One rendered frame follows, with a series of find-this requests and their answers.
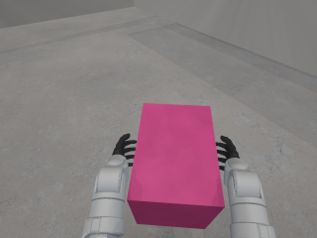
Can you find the robot right forearm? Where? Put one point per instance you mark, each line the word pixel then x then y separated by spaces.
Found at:
pixel 246 200

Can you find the robot left forearm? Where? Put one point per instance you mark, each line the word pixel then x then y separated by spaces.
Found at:
pixel 106 212

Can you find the carton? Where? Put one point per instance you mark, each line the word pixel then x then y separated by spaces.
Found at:
pixel 175 179

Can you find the right robot hand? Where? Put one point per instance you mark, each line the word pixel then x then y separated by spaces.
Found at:
pixel 230 152

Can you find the left robot hand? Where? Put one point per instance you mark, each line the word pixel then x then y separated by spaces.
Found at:
pixel 121 150

